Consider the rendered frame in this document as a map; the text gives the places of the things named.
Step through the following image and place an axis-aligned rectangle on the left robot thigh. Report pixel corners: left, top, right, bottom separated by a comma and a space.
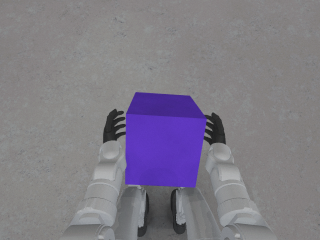
111, 186, 146, 240

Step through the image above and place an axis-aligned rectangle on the robot thigh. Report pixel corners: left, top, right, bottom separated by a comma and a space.
176, 187, 221, 240
111, 186, 146, 240

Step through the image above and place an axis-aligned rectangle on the left robot hand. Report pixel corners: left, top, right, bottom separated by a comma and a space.
103, 109, 126, 144

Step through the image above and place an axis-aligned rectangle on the robot right forearm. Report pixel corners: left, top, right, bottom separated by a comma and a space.
205, 142, 277, 238

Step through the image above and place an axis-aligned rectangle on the robot left forearm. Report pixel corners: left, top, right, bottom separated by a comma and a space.
59, 140, 127, 240

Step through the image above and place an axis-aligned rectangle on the right robot upper arm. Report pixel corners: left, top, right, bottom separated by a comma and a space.
220, 223, 278, 240

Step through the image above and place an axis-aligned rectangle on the carton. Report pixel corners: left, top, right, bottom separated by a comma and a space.
125, 92, 207, 188

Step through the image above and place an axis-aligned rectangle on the right robot hand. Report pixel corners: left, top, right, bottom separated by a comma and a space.
203, 112, 226, 146

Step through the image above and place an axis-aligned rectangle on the left robot upper arm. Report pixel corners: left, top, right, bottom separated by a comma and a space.
60, 223, 115, 240

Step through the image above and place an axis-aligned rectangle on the right robot thigh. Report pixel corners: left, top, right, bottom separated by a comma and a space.
176, 187, 221, 240

